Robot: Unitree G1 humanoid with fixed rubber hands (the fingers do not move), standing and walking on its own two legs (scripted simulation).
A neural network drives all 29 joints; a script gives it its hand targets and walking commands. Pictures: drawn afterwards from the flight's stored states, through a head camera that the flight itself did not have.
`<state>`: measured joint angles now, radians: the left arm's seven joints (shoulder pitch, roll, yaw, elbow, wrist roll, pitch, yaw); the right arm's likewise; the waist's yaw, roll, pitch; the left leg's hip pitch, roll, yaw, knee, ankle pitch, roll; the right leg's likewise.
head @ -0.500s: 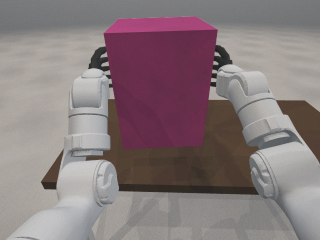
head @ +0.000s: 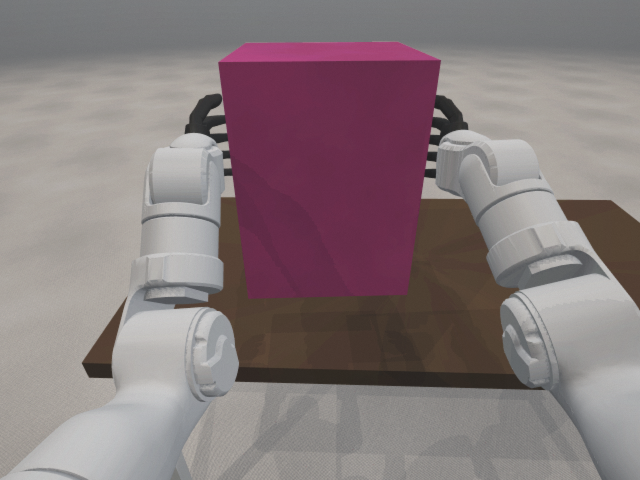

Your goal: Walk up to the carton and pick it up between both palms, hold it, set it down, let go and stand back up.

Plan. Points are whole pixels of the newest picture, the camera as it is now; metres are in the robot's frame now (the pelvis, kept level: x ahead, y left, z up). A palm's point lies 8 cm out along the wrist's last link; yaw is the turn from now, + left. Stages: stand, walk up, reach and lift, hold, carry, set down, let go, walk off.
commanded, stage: hold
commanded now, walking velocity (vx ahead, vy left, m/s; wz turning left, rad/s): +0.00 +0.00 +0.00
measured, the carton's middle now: (325, 166) +0.42 +0.00 +0.28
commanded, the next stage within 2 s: none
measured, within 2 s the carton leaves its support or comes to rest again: neither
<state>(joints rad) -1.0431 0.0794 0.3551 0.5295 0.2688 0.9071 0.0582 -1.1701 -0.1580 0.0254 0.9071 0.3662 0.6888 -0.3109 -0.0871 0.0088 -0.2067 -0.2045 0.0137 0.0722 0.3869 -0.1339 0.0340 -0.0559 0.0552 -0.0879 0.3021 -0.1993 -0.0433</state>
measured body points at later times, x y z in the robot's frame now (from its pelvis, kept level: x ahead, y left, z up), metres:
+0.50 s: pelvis +0.00 +0.00 +0.00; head -0.10 +0.01 +0.44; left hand +0.38 +0.15 +0.32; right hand +0.38 -0.14 +0.31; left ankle +0.05 +0.09 -0.75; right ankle -0.02 -0.08 -0.75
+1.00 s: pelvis +0.00 +0.00 +0.00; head -0.10 +0.02 +0.44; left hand +0.38 +0.16 +0.32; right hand +0.38 -0.13 +0.32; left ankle +0.05 +0.09 -0.75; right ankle -0.02 -0.08 -0.75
